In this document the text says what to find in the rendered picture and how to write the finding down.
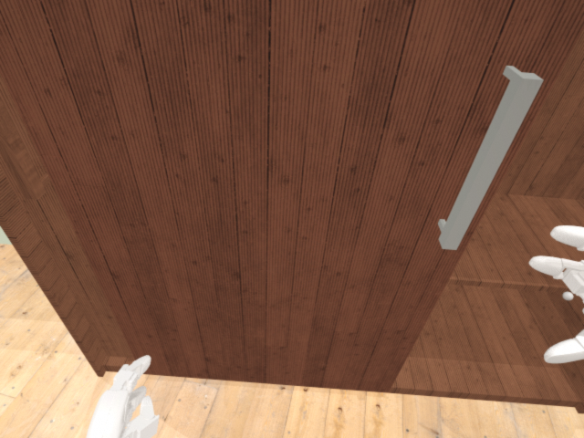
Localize handle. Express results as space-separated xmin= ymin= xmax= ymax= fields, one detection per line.
xmin=438 ymin=66 xmax=544 ymax=250
xmin=0 ymin=99 xmax=46 ymax=200

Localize wardrobe door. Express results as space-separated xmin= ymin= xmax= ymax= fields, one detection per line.
xmin=0 ymin=74 xmax=134 ymax=358
xmin=0 ymin=0 xmax=584 ymax=392

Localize right robot hand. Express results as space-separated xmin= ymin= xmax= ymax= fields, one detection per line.
xmin=529 ymin=225 xmax=584 ymax=363

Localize left robot hand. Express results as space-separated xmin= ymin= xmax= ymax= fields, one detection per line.
xmin=86 ymin=355 xmax=160 ymax=438

